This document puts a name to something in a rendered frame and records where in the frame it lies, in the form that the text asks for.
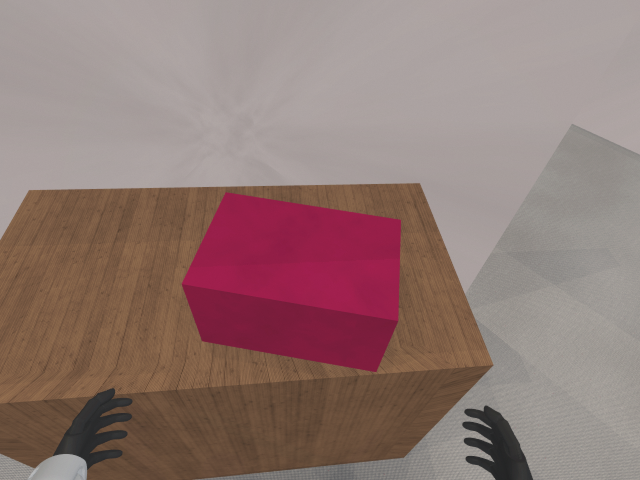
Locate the left robot hand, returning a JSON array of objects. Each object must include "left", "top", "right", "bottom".
[{"left": 53, "top": 388, "right": 133, "bottom": 470}]

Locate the left robot forearm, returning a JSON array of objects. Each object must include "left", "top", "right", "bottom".
[{"left": 27, "top": 454, "right": 87, "bottom": 480}]

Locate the carton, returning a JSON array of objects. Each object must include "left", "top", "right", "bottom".
[{"left": 182, "top": 192, "right": 401, "bottom": 372}]

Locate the pedestal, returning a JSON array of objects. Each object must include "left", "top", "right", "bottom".
[{"left": 0, "top": 183, "right": 493, "bottom": 480}]

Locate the right robot hand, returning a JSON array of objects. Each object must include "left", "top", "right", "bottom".
[{"left": 462, "top": 406, "right": 533, "bottom": 480}]

